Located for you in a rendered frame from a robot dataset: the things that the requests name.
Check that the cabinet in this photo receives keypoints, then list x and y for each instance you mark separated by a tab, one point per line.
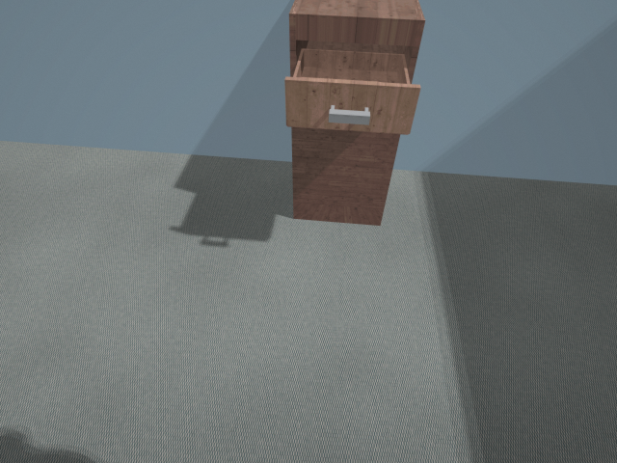
338	175

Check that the handle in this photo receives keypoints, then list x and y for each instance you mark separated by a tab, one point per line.
349	116

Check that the drawer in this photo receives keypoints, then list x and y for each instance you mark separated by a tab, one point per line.
351	80

